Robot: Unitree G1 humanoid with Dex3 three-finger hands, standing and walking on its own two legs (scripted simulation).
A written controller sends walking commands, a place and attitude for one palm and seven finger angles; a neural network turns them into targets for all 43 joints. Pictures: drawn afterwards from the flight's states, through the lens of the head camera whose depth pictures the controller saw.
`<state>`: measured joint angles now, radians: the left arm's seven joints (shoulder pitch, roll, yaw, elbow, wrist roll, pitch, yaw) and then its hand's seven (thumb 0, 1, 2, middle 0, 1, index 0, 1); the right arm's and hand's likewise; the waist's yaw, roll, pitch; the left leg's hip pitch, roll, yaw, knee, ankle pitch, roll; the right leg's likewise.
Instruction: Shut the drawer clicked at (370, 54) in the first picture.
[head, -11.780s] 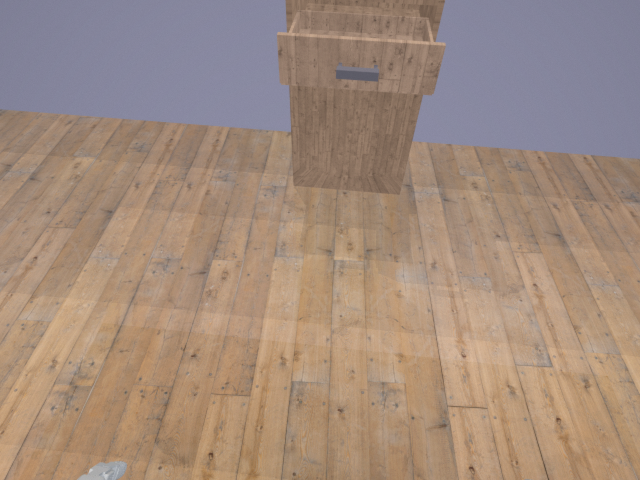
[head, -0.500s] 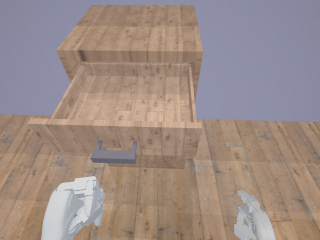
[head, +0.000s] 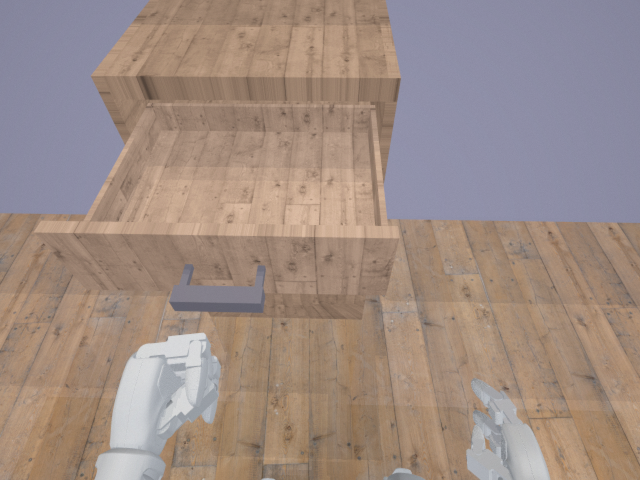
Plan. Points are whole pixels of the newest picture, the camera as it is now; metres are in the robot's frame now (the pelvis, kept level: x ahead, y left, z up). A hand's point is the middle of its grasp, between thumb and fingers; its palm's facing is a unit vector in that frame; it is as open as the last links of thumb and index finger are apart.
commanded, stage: bring the fist close to the handle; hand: left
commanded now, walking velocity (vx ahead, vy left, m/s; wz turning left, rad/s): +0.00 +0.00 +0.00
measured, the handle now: (221, 285) +0.36 +0.16 +0.03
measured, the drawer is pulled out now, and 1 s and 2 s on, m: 0.30 0.30 0.22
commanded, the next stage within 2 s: push the drawer shut in 0.96 s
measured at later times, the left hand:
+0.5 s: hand (231, 359) +0.25 +0.12 +0.03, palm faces -0.01 -1.00 -0.02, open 3.3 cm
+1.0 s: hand (236, 359) +0.26 +0.12 +0.02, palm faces -0.01 -1.00 -0.02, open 3.3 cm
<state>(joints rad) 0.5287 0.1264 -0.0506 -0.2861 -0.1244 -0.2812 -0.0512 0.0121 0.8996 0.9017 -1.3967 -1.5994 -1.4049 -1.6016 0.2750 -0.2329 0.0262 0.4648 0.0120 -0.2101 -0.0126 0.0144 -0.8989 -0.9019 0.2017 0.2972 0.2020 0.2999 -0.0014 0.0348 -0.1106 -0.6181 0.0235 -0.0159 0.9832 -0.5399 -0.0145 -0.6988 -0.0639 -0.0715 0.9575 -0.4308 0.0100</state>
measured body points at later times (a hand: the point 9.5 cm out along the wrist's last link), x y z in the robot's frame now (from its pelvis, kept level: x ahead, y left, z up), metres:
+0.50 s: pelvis -0.01 +0.01 -0.02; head +0.06 +0.00 +0.42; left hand +0.25 +0.18 +0.03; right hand +0.17 -0.22 -0.10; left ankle -0.03 +0.13 -0.68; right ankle +0.03 -0.13 -0.68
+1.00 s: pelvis -0.01 +0.01 -0.03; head +0.07 +0.00 +0.42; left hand +0.25 +0.17 +0.03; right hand +0.17 -0.23 -0.12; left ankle -0.03 +0.13 -0.68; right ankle +0.03 -0.13 -0.68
